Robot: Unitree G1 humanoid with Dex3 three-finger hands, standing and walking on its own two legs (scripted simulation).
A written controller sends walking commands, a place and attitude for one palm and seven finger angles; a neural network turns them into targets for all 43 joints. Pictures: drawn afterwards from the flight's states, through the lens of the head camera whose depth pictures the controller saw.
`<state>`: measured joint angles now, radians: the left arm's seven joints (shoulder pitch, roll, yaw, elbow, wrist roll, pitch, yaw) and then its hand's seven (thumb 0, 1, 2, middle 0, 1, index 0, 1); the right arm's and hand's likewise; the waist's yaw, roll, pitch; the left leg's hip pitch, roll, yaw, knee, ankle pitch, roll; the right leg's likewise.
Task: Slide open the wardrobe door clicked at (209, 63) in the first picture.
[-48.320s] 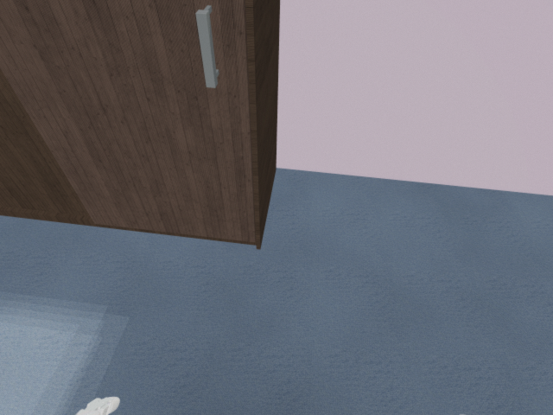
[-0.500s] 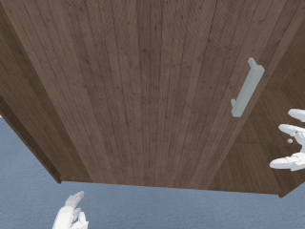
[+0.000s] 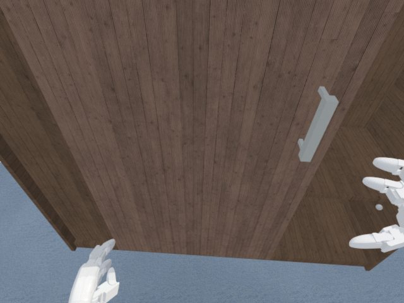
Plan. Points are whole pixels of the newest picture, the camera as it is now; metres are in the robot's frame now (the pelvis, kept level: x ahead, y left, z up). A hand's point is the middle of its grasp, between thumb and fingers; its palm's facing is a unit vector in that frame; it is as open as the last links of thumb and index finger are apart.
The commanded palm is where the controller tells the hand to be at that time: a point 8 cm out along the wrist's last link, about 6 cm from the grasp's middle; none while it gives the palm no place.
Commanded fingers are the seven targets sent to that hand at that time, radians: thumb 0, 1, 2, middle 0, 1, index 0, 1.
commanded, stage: draw the hand back to the body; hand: right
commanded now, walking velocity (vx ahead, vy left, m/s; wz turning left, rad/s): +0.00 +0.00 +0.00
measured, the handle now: (313, 125) +0.48 -0.26 +0.13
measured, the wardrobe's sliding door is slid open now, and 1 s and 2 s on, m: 0.48 0.48 0.48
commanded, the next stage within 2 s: step back with the hand held close in 1.00 s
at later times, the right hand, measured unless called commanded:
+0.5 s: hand (378, 204) +0.24 -0.27 +0.16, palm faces +0.43 +0.84 -0.34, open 10.0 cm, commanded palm +0.18 -0.30 +0.18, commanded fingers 0.00 -0.72 -0.81 0.21 0.41 0.21 0.41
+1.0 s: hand (357, 208) +0.23 -0.23 +0.17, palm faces +0.43 +0.83 -0.36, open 7.5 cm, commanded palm +0.18 -0.27 +0.18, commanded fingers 0.00 -0.90 -0.90 0.20 0.30 0.20 0.30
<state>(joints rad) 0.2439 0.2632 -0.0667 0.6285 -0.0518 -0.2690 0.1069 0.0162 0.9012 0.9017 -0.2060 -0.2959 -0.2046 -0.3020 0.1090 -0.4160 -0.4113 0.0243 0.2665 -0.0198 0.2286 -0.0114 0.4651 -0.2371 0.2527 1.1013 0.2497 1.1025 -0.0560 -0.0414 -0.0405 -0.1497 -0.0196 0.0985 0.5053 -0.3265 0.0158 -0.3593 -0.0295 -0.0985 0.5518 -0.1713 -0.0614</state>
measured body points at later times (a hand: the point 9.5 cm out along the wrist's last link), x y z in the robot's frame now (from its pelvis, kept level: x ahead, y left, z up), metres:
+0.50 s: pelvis +0.02 -0.01 +0.01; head +0.00 +0.00 +0.46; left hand +0.21 +0.22 -0.06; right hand +0.21 -0.31 +0.18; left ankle -0.03 +0.11 -0.73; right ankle +0.08 -0.08 -0.73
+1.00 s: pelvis +0.03 +0.03 +0.01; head +0.01 +0.05 +0.46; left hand +0.22 +0.25 -0.07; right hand +0.20 -0.27 +0.19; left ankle -0.03 +0.11 -0.73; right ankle +0.08 -0.08 -0.73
